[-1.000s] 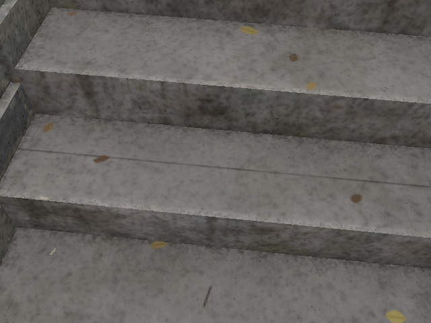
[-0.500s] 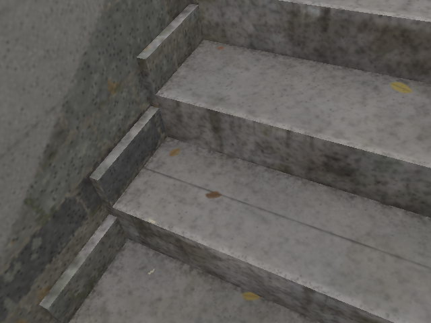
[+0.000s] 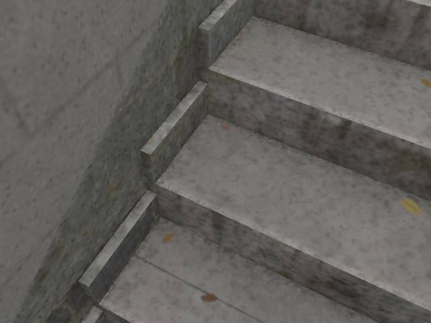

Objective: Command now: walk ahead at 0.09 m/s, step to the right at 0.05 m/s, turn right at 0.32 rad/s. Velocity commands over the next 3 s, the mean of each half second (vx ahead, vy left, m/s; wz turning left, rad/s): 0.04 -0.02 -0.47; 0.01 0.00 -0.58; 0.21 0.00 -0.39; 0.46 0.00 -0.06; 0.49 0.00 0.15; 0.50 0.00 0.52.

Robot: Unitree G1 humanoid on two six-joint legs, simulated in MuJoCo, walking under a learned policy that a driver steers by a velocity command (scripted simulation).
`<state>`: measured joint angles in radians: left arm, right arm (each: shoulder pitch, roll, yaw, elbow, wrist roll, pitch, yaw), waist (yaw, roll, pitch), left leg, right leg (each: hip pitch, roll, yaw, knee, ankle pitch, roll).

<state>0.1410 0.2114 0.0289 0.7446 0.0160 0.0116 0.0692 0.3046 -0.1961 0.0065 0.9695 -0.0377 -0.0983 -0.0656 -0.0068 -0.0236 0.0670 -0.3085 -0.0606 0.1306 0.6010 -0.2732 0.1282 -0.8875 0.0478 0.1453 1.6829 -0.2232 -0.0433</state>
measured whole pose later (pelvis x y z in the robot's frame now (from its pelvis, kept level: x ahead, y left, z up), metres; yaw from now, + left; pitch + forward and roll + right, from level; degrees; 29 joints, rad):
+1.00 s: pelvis +0.26 -0.08 +0.14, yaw -32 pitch +3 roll +0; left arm 0.13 0.30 0.05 0.68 0.01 -0.06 -0.02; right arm 0.17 -0.20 -0.01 0.65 -0.02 -0.12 0.02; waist -0.02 -0.04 -0.05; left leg -0.54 0.00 0.03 0.83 -0.35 0.05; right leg -0.68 0.10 0.17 1.32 -0.50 0.04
